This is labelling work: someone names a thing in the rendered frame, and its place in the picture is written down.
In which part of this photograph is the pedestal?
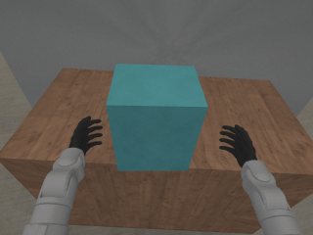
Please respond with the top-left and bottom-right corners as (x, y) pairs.
(0, 68), (313, 234)

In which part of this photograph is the robot right forearm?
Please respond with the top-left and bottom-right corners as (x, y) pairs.
(241, 160), (303, 235)

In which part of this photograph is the right robot hand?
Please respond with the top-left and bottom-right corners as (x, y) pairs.
(219, 124), (257, 168)

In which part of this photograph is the robot left forearm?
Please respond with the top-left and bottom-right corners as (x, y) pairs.
(22, 147), (86, 235)

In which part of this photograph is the carton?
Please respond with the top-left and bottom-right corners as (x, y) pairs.
(106, 64), (208, 171)

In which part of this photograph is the left robot hand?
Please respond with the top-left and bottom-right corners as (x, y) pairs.
(68, 116), (103, 156)

